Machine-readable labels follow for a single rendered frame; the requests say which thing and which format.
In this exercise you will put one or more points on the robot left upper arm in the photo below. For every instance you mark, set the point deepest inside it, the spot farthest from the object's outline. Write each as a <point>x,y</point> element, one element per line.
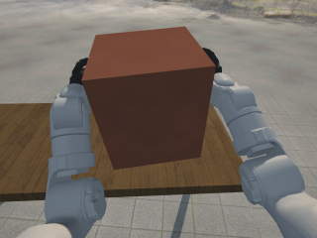
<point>72,207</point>

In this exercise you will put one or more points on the robot right upper arm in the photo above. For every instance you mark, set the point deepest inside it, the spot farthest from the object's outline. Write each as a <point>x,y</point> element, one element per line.
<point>274,182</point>

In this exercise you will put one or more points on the table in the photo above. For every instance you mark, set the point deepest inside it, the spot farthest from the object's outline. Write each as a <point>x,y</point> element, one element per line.
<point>26,146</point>

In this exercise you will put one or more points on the right robot forearm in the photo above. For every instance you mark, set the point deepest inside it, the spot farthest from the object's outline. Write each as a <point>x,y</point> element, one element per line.
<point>251,135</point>

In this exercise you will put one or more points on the carton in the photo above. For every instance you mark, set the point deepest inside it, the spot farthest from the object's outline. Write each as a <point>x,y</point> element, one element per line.
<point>149,92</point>

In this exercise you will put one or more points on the robot left hand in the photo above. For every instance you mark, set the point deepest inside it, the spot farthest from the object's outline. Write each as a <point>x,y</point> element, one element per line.
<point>78,71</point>

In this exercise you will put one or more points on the robot right hand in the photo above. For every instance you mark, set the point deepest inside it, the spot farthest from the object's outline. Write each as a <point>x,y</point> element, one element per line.
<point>211,55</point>

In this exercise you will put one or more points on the left robot forearm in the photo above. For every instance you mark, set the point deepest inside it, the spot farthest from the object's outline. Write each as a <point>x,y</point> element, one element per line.
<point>70,136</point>

